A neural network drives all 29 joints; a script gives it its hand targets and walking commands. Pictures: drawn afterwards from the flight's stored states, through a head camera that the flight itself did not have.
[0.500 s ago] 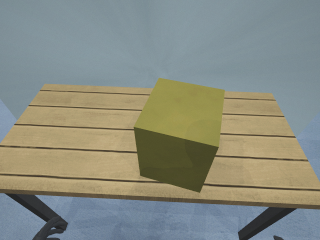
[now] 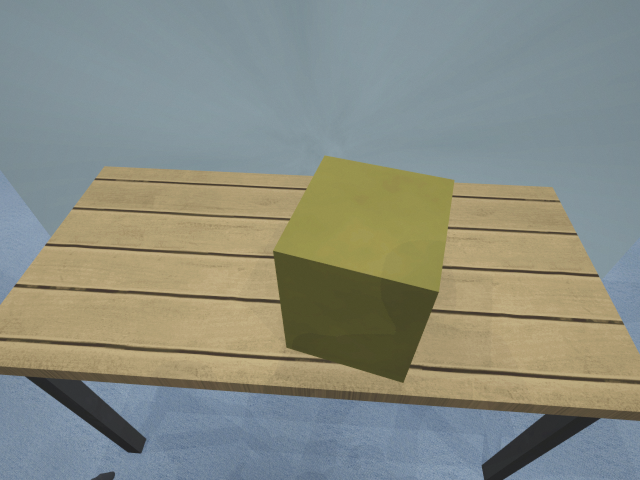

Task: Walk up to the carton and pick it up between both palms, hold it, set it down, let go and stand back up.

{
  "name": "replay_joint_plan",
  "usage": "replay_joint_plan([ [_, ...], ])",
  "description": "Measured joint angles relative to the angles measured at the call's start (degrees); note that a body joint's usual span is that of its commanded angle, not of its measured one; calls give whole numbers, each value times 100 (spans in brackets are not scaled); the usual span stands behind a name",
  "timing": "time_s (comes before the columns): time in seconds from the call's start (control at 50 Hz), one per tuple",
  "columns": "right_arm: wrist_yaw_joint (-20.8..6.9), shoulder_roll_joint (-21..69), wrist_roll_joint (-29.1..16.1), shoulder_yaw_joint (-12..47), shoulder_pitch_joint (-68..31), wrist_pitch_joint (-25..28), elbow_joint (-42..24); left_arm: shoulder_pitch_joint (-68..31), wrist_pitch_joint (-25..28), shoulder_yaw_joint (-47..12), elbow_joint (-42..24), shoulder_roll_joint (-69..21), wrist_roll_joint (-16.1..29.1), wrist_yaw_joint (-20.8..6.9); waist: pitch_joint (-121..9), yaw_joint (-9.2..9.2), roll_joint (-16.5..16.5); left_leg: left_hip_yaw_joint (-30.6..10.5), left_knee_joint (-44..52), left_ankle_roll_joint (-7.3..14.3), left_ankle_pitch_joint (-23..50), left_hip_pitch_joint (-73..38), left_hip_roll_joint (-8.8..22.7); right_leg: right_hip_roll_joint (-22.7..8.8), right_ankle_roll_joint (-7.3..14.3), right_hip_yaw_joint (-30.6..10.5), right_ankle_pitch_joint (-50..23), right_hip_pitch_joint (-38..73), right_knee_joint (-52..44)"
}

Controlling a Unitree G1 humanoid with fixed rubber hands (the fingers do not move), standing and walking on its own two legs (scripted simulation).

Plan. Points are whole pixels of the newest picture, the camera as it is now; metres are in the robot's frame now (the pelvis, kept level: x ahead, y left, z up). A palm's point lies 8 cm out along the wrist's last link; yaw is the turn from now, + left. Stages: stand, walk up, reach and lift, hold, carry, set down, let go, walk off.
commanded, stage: stand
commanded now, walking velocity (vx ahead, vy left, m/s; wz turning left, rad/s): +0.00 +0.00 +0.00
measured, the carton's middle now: (364, 270) +0.43 -0.04 +0.00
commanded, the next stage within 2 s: none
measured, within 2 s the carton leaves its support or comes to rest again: neither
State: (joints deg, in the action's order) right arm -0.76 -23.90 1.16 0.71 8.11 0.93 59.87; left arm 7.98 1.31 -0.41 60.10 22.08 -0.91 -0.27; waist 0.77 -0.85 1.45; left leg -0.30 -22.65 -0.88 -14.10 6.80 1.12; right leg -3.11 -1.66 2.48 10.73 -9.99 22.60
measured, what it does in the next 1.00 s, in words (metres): stands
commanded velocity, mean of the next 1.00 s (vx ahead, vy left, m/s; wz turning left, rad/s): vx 0.00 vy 0.00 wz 0.00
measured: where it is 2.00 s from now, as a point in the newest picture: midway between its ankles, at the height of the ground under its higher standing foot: outside the picture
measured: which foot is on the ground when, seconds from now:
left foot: down 0.00-1.00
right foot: down 0.00-1.00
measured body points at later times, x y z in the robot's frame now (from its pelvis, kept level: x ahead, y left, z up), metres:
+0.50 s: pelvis -0.01 -0.01 +0.00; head -0.01 -0.01 +0.45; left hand +0.07 +0.31 -0.11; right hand +0.08 -0.33 -0.12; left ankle -0.02 +0.13 -0.74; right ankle +0.02 -0.14 -0.74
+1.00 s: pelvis -0.01 -0.01 +0.00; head +0.00 -0.02 +0.45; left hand +0.08 +0.31 -0.11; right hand +0.08 -0.33 -0.12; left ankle -0.02 +0.13 -0.74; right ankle +0.02 -0.14 -0.74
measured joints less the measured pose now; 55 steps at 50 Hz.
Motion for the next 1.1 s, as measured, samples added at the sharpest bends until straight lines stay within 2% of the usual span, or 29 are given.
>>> replay_joint_plan([
  [1.1,42,-2,-34,-47,-149,-47,301,-284,-81,55,344,-20,47,3,173,38,-17,-57,282,-104,217,-114,81,83,93,61,-158,98,-212],
])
